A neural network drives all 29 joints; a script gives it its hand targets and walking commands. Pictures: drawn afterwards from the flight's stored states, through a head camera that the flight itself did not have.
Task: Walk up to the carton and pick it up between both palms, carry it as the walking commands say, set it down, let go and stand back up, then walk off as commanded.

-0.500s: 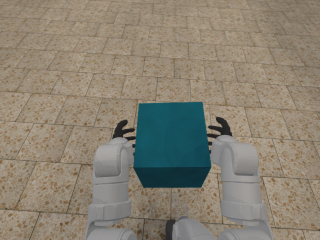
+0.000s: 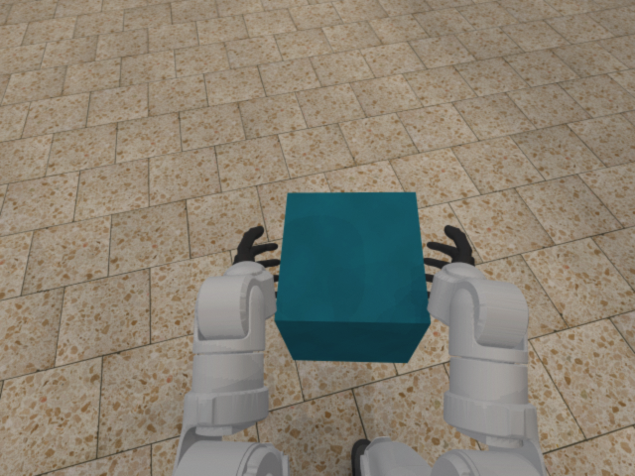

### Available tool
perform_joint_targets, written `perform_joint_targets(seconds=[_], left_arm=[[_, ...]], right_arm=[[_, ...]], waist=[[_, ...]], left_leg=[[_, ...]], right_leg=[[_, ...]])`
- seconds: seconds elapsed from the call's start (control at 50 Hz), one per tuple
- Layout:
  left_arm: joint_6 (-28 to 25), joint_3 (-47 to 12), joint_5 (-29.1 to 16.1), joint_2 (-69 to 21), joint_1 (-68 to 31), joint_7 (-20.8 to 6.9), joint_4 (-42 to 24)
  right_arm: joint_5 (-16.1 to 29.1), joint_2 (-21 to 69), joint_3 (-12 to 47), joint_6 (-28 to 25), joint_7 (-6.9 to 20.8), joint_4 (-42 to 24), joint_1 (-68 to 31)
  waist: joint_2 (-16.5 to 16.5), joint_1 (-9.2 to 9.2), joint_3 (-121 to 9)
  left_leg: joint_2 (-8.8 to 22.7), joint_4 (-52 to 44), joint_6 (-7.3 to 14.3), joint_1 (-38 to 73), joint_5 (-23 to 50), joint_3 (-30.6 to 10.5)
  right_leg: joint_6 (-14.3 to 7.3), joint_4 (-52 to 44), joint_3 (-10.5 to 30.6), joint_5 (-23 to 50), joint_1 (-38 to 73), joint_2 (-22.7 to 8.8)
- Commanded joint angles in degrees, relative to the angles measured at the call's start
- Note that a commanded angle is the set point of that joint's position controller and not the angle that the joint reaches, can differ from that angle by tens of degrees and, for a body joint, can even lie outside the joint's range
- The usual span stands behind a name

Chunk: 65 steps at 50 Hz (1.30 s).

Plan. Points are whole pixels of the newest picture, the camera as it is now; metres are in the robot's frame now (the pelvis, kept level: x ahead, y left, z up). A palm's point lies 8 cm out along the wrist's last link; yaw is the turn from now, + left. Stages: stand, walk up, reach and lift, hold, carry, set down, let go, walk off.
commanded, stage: carry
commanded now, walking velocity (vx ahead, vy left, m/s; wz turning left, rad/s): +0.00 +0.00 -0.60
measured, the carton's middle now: (350, 281) +0.36 -0.03 -0.02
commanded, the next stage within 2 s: none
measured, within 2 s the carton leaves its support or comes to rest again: neither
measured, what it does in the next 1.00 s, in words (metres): walks backwards, turning right: left foot, then right foot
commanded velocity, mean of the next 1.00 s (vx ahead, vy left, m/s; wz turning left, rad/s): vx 0.00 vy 0.00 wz -0.60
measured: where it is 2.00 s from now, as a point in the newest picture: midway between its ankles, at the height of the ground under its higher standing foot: outside the picture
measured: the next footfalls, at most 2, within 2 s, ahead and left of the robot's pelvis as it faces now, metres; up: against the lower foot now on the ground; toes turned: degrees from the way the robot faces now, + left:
left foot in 0.06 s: +0.05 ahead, +0.12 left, +0.00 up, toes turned +2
right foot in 0.30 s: +0.00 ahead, -0.15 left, +0.00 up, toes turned -19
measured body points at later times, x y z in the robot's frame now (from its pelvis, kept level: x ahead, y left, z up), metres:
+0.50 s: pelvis -0.09 -0.02 +0.00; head -0.05 -0.03 +0.45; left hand +0.26 +0.00 +0.06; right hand +0.18 -0.24 +0.06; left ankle -0.06 +0.11 -0.67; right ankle -0.04 -0.13 -0.72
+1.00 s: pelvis -0.20 -0.01 +0.00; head -0.17 -0.03 +0.45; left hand +0.14 -0.09 +0.07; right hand +0.00 -0.30 +0.06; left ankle -0.11 +0.11 -0.66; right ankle -0.21 -0.12 -0.72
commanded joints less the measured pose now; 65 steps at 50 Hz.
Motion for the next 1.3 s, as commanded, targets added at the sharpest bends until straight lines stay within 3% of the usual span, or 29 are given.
perform_joint_targets(seconds=[0.0,0.02,0.04,0.06,0.08,0.12,0.26,0.28,0.32,0.38,0.52,0.56,0.58,0.6,0.62,0.66,0.8,0.84,0.88,0.9,0.94,0.98,1.1,1.16,1.18,1.2,1.22,1.26,1.28], left_arm=[[-2.4,-34.6,-24.3,-57.6,-33.6,-20.6,-11.5],[-2.2,-35.4,-23.8,-57.0,-33.8,-20.5,-11.9],[-1.4,-35.7,-22.4,-57.3,-30.8,-20.2,-9.9],[-1.8,-35.6,-22.1,-56.5,-30.3,-20.0,-10.4],[-1.8,-35.8,-22.3,-56.7,-30.1,-19.9,-9.8],[-2.2,-38.3,-25.0,-58.5,-35.3,-20.2,-13.4],[-0.2,-39.8,-29.2,-59.4,-34.7,-22.3,-10.2],[-0.1,-39.1,-29.4,-58.8,-33.3,-23.1,-8.3],[-0.1,-37.2,-29.0,-58.3,-30.5,-23.8,-4.2],[0.0,-34.8,-27.2,-56.9,-31.7,-23.5,-3.3],[-1.5,-34.3,-24.6,-57.1,-32.0,-21.2,-7.4],[-1.3,-34.6,-23.2,-56.2,-31.8,-20.6,-7.5],[-1.2,-34.7,-22.9,-56.0,-30.9,-20.5,-7.3],[-1.0,-34.7,-21.8,-55.8,-28.4,-20.4,-6.8],[-1.7,-35.4,-23.1,-56.6,-32.8,-20.2,-9.9],[-2.1,-38.4,-26.0,-58.1,-38.5,-20.3,-13.5],[-0.3,-39.1,-28.3,-57.6,-33.9,-21.4,-11.5],[0.5,-38.6,-28.9,-59.2,-32.3,-22.3,-7.0],[0.4,-35.8,-27.3,-56.2,-26.8,-23.1,-1.9],[0.2,-35.6,-27.2,-58.5,-25.8,-23.4,-0.4],[-0.2,-34.3,-27.1,-57.0,-32.6,-22.9,-6.0],[-0.6,-35.4,-27.8,-57.3,-35.4,-22.2,-9.8],[-0.5,-34.0,-24.0,-56.7,-32.1,-20.5,-7.8],[-0.7,-35.2,-23.0,-57.2,-31.2,-20.0,-7.9],[-0.4,-35.0,-21.8,-56.3,-29.1,-19.8,-6.9],[-0.4,-34.7,-21.6,-56.5,-27.7,-19.9,-6.5],[-1.1,-35.6,-22.9,-57.2,-33.7,-19.5,-11.0],[-2.0,-38.0,-25.6,-57.4,-38.9,-19.7,-13.8],[-1.8,-40.7,-28.0,-58.9,-41.0,-20.1,-16.4]], right_arm=[[25.0,63.4,40.3,-0.3,31.0,-4.1,-35.4],[24.6,62.6,39.6,-0.4,31.3,-3.3,-34.5],[23.9,62.9,38.8,0.0,31.4,-0.9,-31.0],[24.4,62.3,38.4,-0.6,32.0,-2.3,-31.7],[24.5,61.5,38.9,-0.8,31.8,-4.5,-32.6],[22.4,61.5,38.0,-0.8,31.9,-3.8,-31.1],[17.5,59.6,34.0,-0.7,29.9,-3.9,-28.2],[16.8,58.9,34.2,-0.8,29.5,-3.9,-27.5],[17.6,59.7,35.5,-0.9,29.4,-6.0,-30.4],[20.3,60.8,37.2,-0.6,29.6,-3.8,-33.7],[23.7,62.2,38.8,-0.3,30.6,-3.5,-34.8],[23.5,62.1,38.2,0.0,31.1,-0.7,-32.6],[23.2,62.4,38.1,0.0,31.5,0.8,-29.7],[23.0,62.0,37.7,-0.4,31.8,0.3,-29.1],[23.7,61.5,38.4,-0.9,32.0,-3.5,-32.5],[22.8,61.5,37.9,-1.0,31.9,-4.9,-32.7],[19.4,58.8,34.7,-0.7,30.4,-6.9,-31.7],[16.8,58.3,33.9,-0.4,29.4,-3.5,-27.0],[17.3,59.5,35.4,0.0,29.5,-2.0,-26.0],[18.5,58.8,38.2,-0.3,29.3,-8.3,-33.0],[21.7,60.9,39.3,-0.6,29.4,-7.6,-37.1],[23.0,61.3,39.0,-0.8,29.4,-9.0,-38.3],[23.8,61.3,38.5,0.7,30.3,-4.7,-35.9],[24.6,62.9,38.7,0.8,31.2,-2.1,-34.0],[24.3,62.7,38.3,0.8,31.6,0.2,-31.2],[23.7,61.6,37.9,0.6,31.8,-0.2,-30.5],[24.1,61.8,38.2,0.2,31.8,-2.9,-33.2],[23.0,62.2,38.0,-0.3,31.9,-3.0,-32.5],[21.9,60.9,36.2,-0.6,31.9,-3.8,-31.1]], waist=[[-12.5,3.92,-35.9],[-7.1,2.74,-36.6],[4.0,1.57,-37.5],[20.7,2.08,-38.4],[17.5,2.74,-35.2],[7.2,2.85,-32.7],[12.7,2.56,-30.5],[6.8,3.33,-31.6],[-16.2,4.32,-32.8],[-6.1,4.07,-31.0],[-10.8,4.15,-34.1],[-7.0,2.8,-36.1],[0.5,1.67,-37.1],[20.4,2.27,-36.0],[15.8,2.8,-33.0],[6.9,2.97,-31.6],[15.7,2.16,-31.6],[9.4,3.52,-31.2],[-19.3,4.35,-33.4],[-19.7,4.44,-30.7],[-8.5,4.64,-31.8],[-6.1,4.32,-32.4],[-10.7,4.39,-34.1],[-4.9,3.15,-35.7],[3.6,2.17,-36.4],[19.1,2.34,-37.5],[15.8,2.77,-34.9],[5.8,2.93,-31.8],[9.6,2.84,-29.4]], left_leg=[[-2.2,-13.8,1.7,12.3,3.2,1.7],[-1.5,-23.1,3.2,20.3,5.9,3.4],[7.2,-30.7,7.1,31.6,7.0,-5.8],[26.1,-30.0,12.5,37.6,24.4,-26.0],[29.8,-26.0,17.9,34.6,35.9,-21.5],[22.4,-23.2,13.2,30.5,42.7,-11.4],[17.9,-13.9,5.1,22.7,34.4,3.0],[15.4,-8.5,2.7,16.9,26.2,3.8],[3.9,7.8,-2.1,-8.5,-14.5,4.0],[4.2,13.3,-0.7,-7.7,-7.4,-2.9],[-1.6,-7.4,0.9,5.2,0.3,1.4],[-1.0,-25.4,3.1,20.8,4.1,3.3],[9.0,-32.3,7.1,32.9,6.7,-6.5],[26.4,-30.1,12.9,36.1,21.5,-23.6],[30.8,-28.7,17.2,30.9,32.9,-20.3],[21.8,-24.2,12.2,29.2,41.0,-10.1],[20.0,-16.6,7.8,29.9,45.8,1.9],[16.0,-6.9,1.8,20.1,36.1,5.1],[5.7,7.7,-2.9,-7.5,-12.4,5.3],[4.8,11.6,-2.5,-8.4,-16.0,0.6],[3.9,15.5,-2.2,-9.7,-11.6,-0.9],[3.5,11.4,-2.1,-8.5,-4.2,-2.2],[-0.3,-3.7,0.1,3.8,2.2,0.4],[-0.3,-22.8,3.1,19.6,6.5,1.5],[8.6,-30.1,5.9,29.7,9.3,-6.1],[26.0,-29.7,12.2,35.4,27.4,-23.4],[31.4,-27.5,17.5,30.8,35.9,-19.8],[22.3,-23.9,12.3,28.3,39.4,-9.5],[20.6,-24.1,10.6,26.1,40.6,-6.7]], right_leg=[[-2.8,-8.3,11.8,8.8,20.1,-10.7],[0.4,-5.7,8.1,3.7,14.8,-8.7],[3.3,1.2,3.9,-6.6,4.3,-4.9],[4.9,17.4,-3.2,-23.2,-8.1,1.2],[4.4,27.1,-1.4,-25.4,-11.8,-3.3],[3.6,26.5,-2.2,-18.3,-7.2,-3.9],[2.6,-5.1,-7.8,-7.8,14.3,-2.0],[1.4,-10.4,-1.4,-3.3,21.4,-5.7],[-8.5,-8.3,26.2,37.4,34.9,-24.0],[-7.6,-7.6,19.6,28.2,30.5,-18.0],[-4.9,-8.7,12.7,19.0,24.4,-12.9],[0.8,-7.8,7.6,9.0,16.7,-9.6],[4.4,-0.7,2.3,-4.0,5.5,-5.8],[5.6,13.6,-3.6,-22.0,-5.7,-0.2],[4.9,24.8,-1.7,-25.0,-8.9,-3.3],[3.2,29.1,-1.5,-18.8,-6.4,-3.8],[3.6,2.0,-10.8,-15.5,7.6,-1.0],[2.2,-10.8,-3.5,-0.9,21.2,-5.5],[-6.1,-2.8,20.0,58.3,41.2,-22.3],[-10.6,-2.7,21.5,64.8,36.1,-21.6],[-8.4,-2.9,18.1,54.4,37.6,-19.5],[-7.1,-1.8,13.6,45.0,35.9,-16.6],[-7.1,-7.9,13.4,19.6,25.0,-15.3],[-1.7,-5.7,9.1,8.0,14.7,-10.8],[1.2,0.2,5.1,-2.5,6.4,-7.4],[3.7,12.9,-1.4,-19.9,-3.5,-0.7],[4.2,25.8,-1.7,-25.9,-6.8,-3.2],[2.5,27.2,-1.2,-19.9,-5.1,-4.3],[2.8,25.6,-2.6,-18.3,-4.0,-4.2]])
